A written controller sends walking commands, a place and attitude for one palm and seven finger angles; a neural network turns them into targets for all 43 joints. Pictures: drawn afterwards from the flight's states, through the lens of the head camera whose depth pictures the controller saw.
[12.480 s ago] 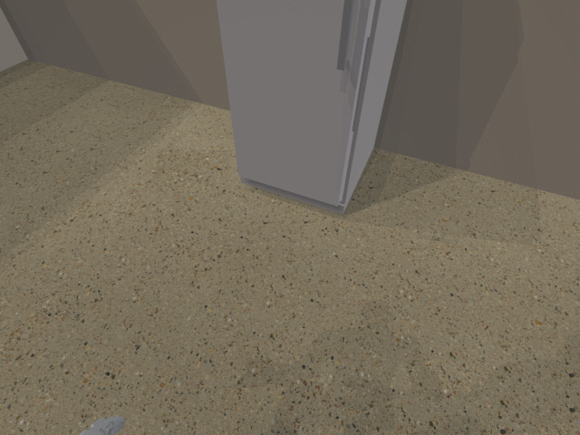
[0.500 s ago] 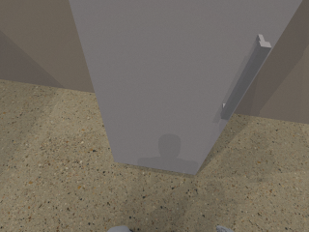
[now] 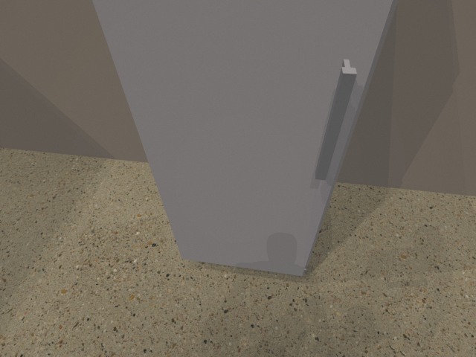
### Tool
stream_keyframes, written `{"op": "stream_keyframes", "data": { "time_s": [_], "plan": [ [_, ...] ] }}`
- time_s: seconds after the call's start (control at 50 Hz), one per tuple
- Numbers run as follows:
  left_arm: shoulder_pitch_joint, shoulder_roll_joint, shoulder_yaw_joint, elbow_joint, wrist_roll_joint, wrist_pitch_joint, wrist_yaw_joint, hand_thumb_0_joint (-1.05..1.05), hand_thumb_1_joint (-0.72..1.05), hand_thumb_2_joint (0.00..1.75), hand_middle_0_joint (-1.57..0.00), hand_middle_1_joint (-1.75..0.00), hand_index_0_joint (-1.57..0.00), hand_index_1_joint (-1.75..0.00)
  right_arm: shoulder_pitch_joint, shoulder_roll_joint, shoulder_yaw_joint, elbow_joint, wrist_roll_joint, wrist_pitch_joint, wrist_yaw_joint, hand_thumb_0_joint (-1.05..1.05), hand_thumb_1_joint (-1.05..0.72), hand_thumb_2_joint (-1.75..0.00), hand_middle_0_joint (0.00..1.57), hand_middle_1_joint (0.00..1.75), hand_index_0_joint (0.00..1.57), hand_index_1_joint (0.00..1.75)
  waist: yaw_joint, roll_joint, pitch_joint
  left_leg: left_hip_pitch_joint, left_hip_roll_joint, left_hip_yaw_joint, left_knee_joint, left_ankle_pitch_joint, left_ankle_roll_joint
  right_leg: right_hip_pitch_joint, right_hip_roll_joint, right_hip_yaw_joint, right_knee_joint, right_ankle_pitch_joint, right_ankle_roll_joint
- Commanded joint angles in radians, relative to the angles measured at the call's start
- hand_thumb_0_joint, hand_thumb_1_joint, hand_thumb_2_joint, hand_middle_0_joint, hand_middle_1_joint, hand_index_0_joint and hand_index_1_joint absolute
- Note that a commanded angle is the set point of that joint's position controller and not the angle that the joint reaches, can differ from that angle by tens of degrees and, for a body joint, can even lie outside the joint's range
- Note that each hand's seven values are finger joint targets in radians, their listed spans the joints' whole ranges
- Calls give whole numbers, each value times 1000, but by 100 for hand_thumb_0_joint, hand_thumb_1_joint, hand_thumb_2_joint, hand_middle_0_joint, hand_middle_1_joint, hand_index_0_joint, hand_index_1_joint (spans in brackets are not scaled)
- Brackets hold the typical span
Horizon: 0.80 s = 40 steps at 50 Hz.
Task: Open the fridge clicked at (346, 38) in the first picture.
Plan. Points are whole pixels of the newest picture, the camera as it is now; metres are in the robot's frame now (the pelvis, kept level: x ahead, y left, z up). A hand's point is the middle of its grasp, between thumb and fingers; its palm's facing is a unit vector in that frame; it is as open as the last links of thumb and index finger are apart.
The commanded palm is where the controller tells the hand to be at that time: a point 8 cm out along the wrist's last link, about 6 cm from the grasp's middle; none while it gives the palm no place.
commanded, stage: come to a stop and stand still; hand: right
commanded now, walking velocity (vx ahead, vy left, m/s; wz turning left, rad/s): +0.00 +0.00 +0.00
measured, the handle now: (331, 126) +0.55 -0.16 +0.10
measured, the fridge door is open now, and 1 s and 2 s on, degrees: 0 0 0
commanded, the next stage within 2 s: look again from close up in 0.68 s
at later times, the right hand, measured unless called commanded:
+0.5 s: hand out of the picture +0.00 -0.11 -0.18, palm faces +0.05 +0.98 -0.18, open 7.3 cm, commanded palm none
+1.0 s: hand out of the picture +0.00 -0.16 -0.18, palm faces +0.02 +0.98 -0.20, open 7.4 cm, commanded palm none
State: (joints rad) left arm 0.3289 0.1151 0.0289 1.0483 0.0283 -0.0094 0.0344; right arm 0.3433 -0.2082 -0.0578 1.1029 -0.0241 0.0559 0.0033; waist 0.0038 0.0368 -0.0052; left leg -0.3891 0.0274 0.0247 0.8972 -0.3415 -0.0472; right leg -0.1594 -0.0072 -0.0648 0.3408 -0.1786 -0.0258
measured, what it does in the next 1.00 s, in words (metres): steps on the spot: left foot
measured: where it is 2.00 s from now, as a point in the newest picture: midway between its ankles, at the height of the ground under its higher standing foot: outside the picture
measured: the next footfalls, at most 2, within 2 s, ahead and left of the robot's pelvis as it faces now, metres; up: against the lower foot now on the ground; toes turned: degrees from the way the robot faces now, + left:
left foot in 0.14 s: +0.04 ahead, +0.14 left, +0.00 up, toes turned +3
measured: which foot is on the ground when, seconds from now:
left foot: up 0.00-0.12, down 0.14-1.00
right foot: down 0.00-1.00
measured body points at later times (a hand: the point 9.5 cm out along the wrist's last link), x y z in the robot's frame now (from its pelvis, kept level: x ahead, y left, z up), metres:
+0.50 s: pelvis +0.01 +0.06 -0.01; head +0.02 +0.07 +0.44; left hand -0.02 +0.26 -0.17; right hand +0.00 -0.16 -0.17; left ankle +0.00 +0.14 -0.75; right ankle +0.00 -0.11 -0.75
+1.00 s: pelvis +0.00 +0.01 -0.01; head -0.01 +0.02 +0.44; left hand +0.00 +0.23 -0.17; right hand +0.00 -0.21 -0.17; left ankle +0.00 +0.14 -0.75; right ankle +0.00 -0.08 -0.75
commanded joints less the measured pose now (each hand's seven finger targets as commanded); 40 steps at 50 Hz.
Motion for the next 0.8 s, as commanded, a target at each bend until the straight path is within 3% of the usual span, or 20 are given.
{"op": "stream_keyframes", "data": {
  "time_s": [0.0,0.06,0.08,0.1,0.12,0.14,0.18,0.2,0.24,0.3,0.38,0.6,0.62,0.64,0.66,0.68,0.7,0.72,0.74,0.78],
  "plan": [
    [72,182,41,-1,1,-10,11,0,90,90,-20,-30,-20,-30,-105,0,16,-91,7,-45,-4,0,-90,-90,20,30,20,30,50,-189,44,-36,24,7,-236,-103,10,83,-289,257,-108,54,-138],
    [47,171,35,21,-11,-7,9,0,90,90,-20,-30,-20,-30,9,21,22,-29,13,-59,-13,0,-90,-90,20,30,20,30,-4,-170,-11,195,-2,45,-485,116,13,-2,-222,188,-6,117,-84],
    [49,141,30,29,-18,-8,6,0,90,90,-20,-30,-20,-30,40,3,22,-10,11,-65,-20,0,-90,-90,20,30,20,30,-13,-107,-20,281,28,7,-568,195,16,-57,-174,145,40,63,-39],
    [59,96,19,28,-26,-10,0,0,90,90,-20,-30,-20,-30,47,-41,20,-1,11,-74,-30,0,-90,-90,20,30,20,30,-9,5,-29,373,125,-116,-602,200,48,-157,-116,90,108,-21,5],
    [36,55,3,21,-25,-8,-3,0,90,90,-20,-30,-20,-30,42,-74,18,8,14,-78,-33,0,-90,-90,20,30,20,30,-7,111,34,305,215,-182,-639,213,94,-188,-53,24,131,-151,38],
    [41,51,0,26,-18,-4,-7,0,90,90,-20,-30,-20,-30,13,-84,22,3,15,-76,-32,0,-90,-90,20,30,20,30,5,97,57,210,246,-182,-653,154,123,-131,-50,14,131,-161,41],
    [69,52,0,63,-7,9,-5,0,90,90,-20,-30,-20,-30,-37,-50,23,0,18,-79,-35,0,-90,-90,20,30,20,30,15,160,116,76,175,-155,-690,-19,126,-51,-65,26,133,-78,42],
    [85,49,-1,77,-7,11,-4,0,90,90,-20,-30,-20,-30,-39,-32,32,8,19,-75,-37,0,-90,-90,20,30,20,30,19,142,141,65,151,-131,-683,-1,120,-36,-68,32,119,-35,41],
    [109,46,-8,99,-9,5,0,0,90,90,-20,-30,-20,-30,-29,-5,38,14,22,-76,-38,0,-90,-90,20,30,20,30,22,27,148,74,113,-92,-631,86,102,-15,-87,52,69,55,39],
    [93,56,-11,106,-14,-1,3,0,90,90,-20,-30,-20,-30,-5,-13,37,21,25,-75,-39,0,-90,-90,20,30,20,30,0,-52,124,159,90,-66,-594,194,85,-29,-102,59,41,94,40],
    [81,60,-9,104,-15,1,8,0,90,90,-20,-30,-20,-30,-1,-18,36,24,25,-77,-41,0,-90,-90,20,30,20,30,1,-39,78,200,96,-64,-585,271,83,-7,-102,51,41,91,45],
    [42,70,-4,94,-17,6,10,0,90,90,-20,-30,-20,-30,13,-12,37,24,18,-78,-46,0,-90,-90,20,30,20,30,1,-4,87,178,90,-63,-592,282,79,34,-105,44,40,78,46],
    [-103,108,-1,15,-22,-16,-2,0,90,90,-20,-30,-20,-30,134,-50,26,57,1,-111,-85,0,-90,-90,20,30,20,30,-70,98,109,238,173,-185,-560,950,-15,-152,-79,-14,328,-60,63],
    [-28,59,-3,-30,-21,0,-5,0,90,90,-20,-30,-20,-30,111,-77,24,7,-1,-123,-80,0,-90,-90,20,30,20,30,1,74,14,308,230,-196,-531,988,13,-185,-52,68,384,-210,32],
    [-26,60,2,-22,-22,4,-6,0,90,90,-20,-30,-20,-30,74,-56,31,-10,0,-123,-72,0,-90,-90,20,30,20,30,7,-24,16,269,217,-163,-541,848,85,-166,-61,59,392,-214,25],
    [-11,43,-4,-19,-27,2,-11,0,90,90,-20,-30,-20,-30,49,-58,30,-19,-5,-120,-69,0,-90,-90,20,30,20,30,19,7,-8,245,200,-143,-556,654,150,-143,-65,36,355,-230,31],
    [11,36,-6,-17,-23,2,-16,0,90,90,-20,-30,-20,-30,13,-56,29,-39,-3,-117,-66,0,-90,-90,20,30,20,30,25,-27,-17,214,176,-110,-554,515,166,-86,-47,15,292,-185,34],
    [39,38,-8,-16,-20,-2,-18,0,90,90,-20,-30,-20,-30,-1,-56,29,-49,-2,-114,-64,0,-90,-90,20,30,20,30,36,31,-17,177,156,-101,-544,373,158,-41,-39,14,221,-136,34],
    [58,54,-9,-10,-18,-5,-16,0,90,90,-20,-30,-20,-30,-4,-40,33,-51,2,-107,-62,0,-90,-90,20,30,20,30,39,31,4,119,131,-99,-537,208,143,-1,-43,26,165,-101,30],
    [74,98,-8,-11,-11,-18,-13,0,90,90,-20,-30,-20,-30,-6,-1,41,-56,10,-92,-57,0,-90,-90,20,30,20,30,28,-71,71,79,56,-73,-496,37,103,-50,-113,103,74,-41,-1]
  ]
}}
